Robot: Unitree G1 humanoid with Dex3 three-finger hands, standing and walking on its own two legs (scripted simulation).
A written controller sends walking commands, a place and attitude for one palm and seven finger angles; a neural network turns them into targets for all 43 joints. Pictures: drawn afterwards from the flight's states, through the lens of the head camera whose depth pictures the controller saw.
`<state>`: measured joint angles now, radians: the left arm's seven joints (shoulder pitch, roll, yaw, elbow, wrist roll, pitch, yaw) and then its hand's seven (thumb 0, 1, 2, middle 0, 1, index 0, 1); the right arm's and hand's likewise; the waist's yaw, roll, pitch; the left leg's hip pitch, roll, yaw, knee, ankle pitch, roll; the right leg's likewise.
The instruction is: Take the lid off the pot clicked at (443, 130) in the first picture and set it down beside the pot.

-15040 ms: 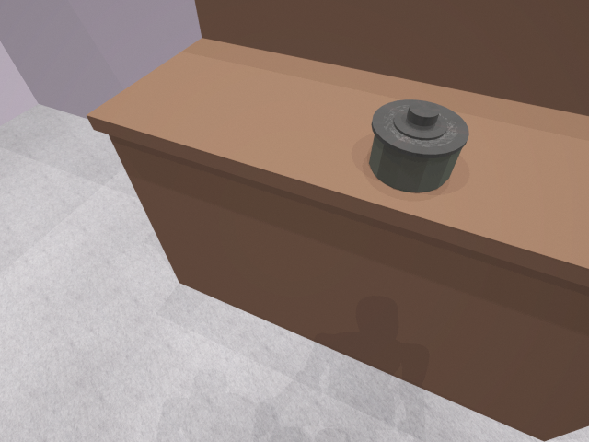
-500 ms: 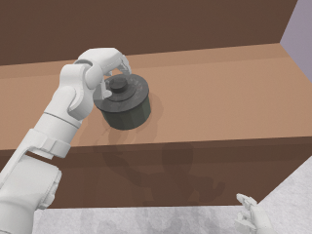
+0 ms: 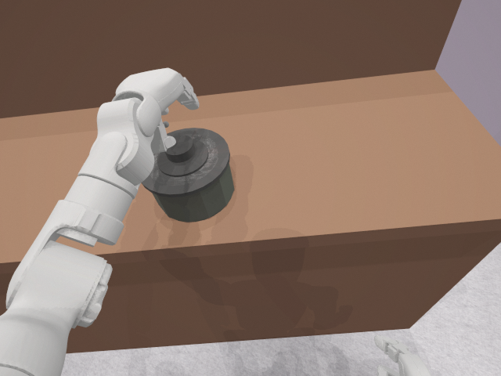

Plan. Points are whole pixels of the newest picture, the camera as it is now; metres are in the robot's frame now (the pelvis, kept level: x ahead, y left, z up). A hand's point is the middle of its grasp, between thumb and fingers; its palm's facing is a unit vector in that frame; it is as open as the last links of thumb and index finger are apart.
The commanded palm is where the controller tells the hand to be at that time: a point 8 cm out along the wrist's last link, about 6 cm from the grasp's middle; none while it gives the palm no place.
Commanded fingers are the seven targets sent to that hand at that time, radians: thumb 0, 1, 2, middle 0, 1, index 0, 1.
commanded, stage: move the open hand above the knob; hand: left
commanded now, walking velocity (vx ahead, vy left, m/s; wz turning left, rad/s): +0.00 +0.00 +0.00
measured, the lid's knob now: (179, 148) +0.46 +0.14 +0.13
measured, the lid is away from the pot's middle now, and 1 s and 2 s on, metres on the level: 0.00 0.00 0.00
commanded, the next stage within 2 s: lower the open fingers around the knob in 1.40 s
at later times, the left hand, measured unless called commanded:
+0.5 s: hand (158, 127) +0.42 +0.14 +0.21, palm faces -0.18 -0.08 -0.98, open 10.1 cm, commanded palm +0.40 +0.15 +0.26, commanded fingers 0.00 -0.33 1.51 -0.84 -0.08 -0.84 -0.08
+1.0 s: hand (160, 133) +0.42 +0.14 +0.19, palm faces -0.22 -0.07 -0.97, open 10.1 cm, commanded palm +0.40 +0.15 +0.26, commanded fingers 0.00 -0.33 1.51 -0.84 -0.08 -0.84 -0.08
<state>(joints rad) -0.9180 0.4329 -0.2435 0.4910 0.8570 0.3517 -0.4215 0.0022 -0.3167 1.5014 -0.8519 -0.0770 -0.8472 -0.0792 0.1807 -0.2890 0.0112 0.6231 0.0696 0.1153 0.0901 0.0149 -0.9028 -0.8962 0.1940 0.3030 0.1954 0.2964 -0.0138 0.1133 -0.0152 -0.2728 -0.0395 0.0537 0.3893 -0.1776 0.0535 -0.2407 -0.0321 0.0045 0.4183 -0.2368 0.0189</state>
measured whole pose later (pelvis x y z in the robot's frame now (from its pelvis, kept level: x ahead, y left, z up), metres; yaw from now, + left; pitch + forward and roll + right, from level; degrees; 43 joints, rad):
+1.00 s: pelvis -0.01 -0.01 +0.00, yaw +1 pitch +1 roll +0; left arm -0.90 0.48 -0.26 0.45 0.85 0.33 -0.49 0.00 -0.32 1.50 -0.86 -0.08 -0.85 -0.08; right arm 0.17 -0.31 0.00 0.63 0.07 0.11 0.05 0.02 -0.90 -0.90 0.19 0.30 0.19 0.30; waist -0.01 0.11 0.02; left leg -0.25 -0.03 0.03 0.40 -0.17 0.04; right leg -0.21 -0.02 -0.01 0.42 -0.23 0.01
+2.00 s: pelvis -0.01 -0.01 +0.00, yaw +2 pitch +1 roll +0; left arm -0.97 0.43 -0.30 0.62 0.83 0.35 -0.50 0.00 -0.32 1.50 -0.86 -0.08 -0.85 -0.08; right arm 0.17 -0.31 0.00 0.66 0.07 0.10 0.04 0.01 -0.90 -0.90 0.19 0.30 0.19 0.30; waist -0.03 0.09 0.03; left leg -0.26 -0.03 0.02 0.41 -0.18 0.04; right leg -0.21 -0.02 -0.03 0.42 -0.24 0.00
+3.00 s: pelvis +0.00 -0.01 +0.00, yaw +2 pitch +2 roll +0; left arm -0.91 0.41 -0.30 0.57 0.82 0.34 -0.45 0.00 0.06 1.04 -0.62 -0.86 -0.61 -0.86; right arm 0.15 -0.29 0.01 0.65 0.07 0.12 0.06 0.01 -0.90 -0.90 0.19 0.30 0.20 0.30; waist -0.02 0.09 0.02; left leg -0.26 -0.03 0.01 0.42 -0.19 0.04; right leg -0.20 -0.02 -0.03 0.42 -0.24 0.01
